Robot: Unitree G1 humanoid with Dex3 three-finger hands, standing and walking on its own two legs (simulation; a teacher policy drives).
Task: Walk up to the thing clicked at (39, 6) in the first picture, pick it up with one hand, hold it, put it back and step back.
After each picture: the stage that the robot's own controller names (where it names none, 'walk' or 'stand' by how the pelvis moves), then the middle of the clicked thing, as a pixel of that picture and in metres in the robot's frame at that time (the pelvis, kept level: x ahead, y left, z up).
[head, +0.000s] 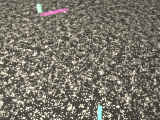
stand; (39, 8) +2.28 +0.63 -0.72
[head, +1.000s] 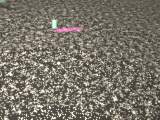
walk; (54, 23) +2.19 +0.31 -0.69
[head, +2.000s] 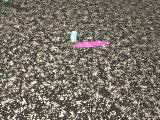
walk; (73, 36) +1.54 +0.00 -0.71
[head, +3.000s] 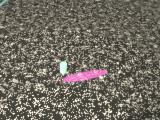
walk; (63, 67) +1.01 +0.10 -0.71
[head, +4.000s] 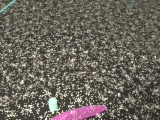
walk; (53, 104) +0.64 +0.17 -0.71
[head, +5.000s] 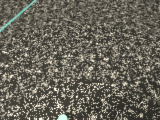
stand; out of the picture +0.46 +0.15 -0.70
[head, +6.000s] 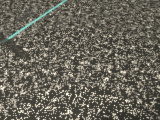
stand; out of the picture +0.42 +0.09 -0.72
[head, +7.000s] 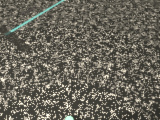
stand; out of the picture +0.45 +0.07 -0.71
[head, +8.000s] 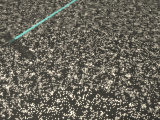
stand; out of the picture +0.42 +0.08 -0.72
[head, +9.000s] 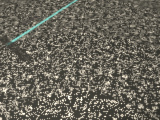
stand; out of the picture +0.42 +0.08 -0.72
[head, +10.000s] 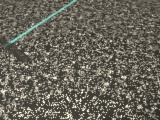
stand; out of the picture +0.41 +0.09 -0.72
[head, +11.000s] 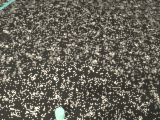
go down; (59, 114) +0.43 +0.11 -0.67
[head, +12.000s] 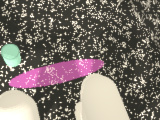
go down; (11, 56) +0.49 +0.16 -0.29
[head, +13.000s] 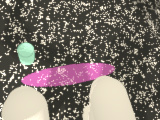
close in; (26, 54) +0.50 +0.15 -0.29
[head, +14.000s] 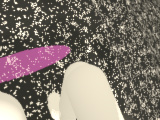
rest palm; out of the picture +0.49 +0.20 -0.24
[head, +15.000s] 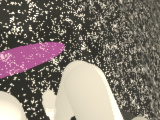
close; out of the picture +0.48 +0.21 -0.24
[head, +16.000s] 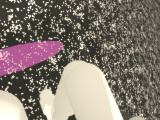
close; out of the picture +0.47 +0.20 -0.26
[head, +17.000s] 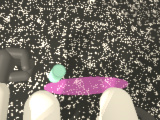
lift; (56, 73) +0.45 +0.09 -0.34
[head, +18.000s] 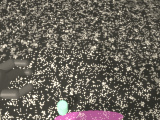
go down; (62, 107) +0.42 +0.08 -0.59
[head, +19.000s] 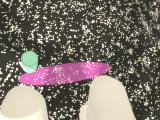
go down; (29, 62) +0.46 +0.13 -0.29
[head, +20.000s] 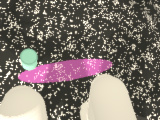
close in; (29, 60) +0.46 +0.13 -0.29
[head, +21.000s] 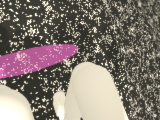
stand; out of the picture +0.45 +0.16 -0.25
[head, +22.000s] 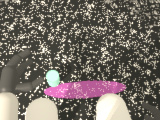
close in; (53, 78) +0.45 +0.10 -0.41
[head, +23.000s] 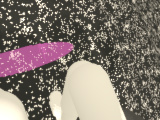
hold; out of the picture +0.46 +0.16 -0.25
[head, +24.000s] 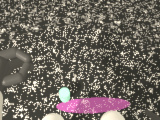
hold; (64, 95) +0.44 +0.09 -0.51
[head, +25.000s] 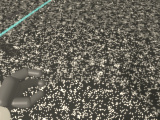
go down; out of the picture +0.39 +0.07 -0.67
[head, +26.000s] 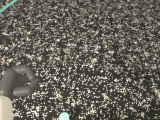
crouch; (64, 119) +0.40 +0.09 -0.65
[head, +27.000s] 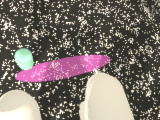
lower; (24, 59) +0.47 +0.12 -0.29
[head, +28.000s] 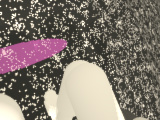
lower; out of the picture +0.46 +0.17 -0.25
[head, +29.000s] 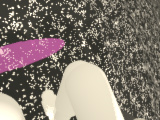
lower; out of the picture +0.46 +0.18 -0.25
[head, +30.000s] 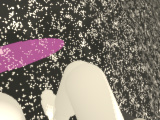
lower; out of the picture +0.46 +0.18 -0.25
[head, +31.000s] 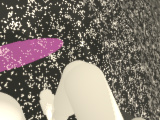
lower; out of the picture +0.46 +0.18 -0.26
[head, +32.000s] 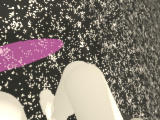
open; out of the picture +0.46 +0.17 -0.26
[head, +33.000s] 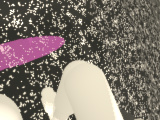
withdraw; out of the picture +0.46 +0.17 -0.26
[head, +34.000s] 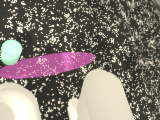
stand; (10, 53) +0.47 +0.15 -0.26
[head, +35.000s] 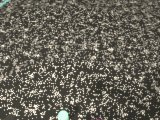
stand; (63, 117) +0.41 +0.08 -0.61
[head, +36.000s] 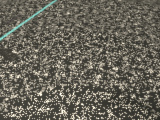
stand; out of the picture +0.39 +0.08 -0.67
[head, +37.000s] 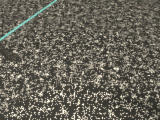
stand; out of the picture +0.39 +0.08 -0.67
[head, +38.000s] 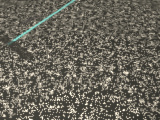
stand; out of the picture +0.41 +0.06 -0.71
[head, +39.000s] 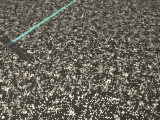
stand; out of the picture +0.40 +0.06 -0.72
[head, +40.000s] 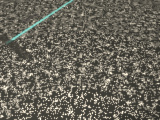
walk; out of the picture +0.38 +0.06 -0.72
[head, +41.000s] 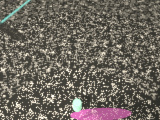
walk; (77, 105) +0.51 +0.06 -0.70
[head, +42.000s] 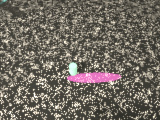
walk; (73, 69) +0.80 +0.07 -0.69
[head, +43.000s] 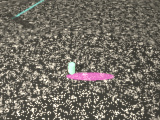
walk; (71, 68) +1.04 +0.10 -0.70
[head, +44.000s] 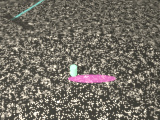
stand; (73, 70) +1.01 +0.07 -0.72
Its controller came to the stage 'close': yes
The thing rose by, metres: 0.01
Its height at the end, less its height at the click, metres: +0.00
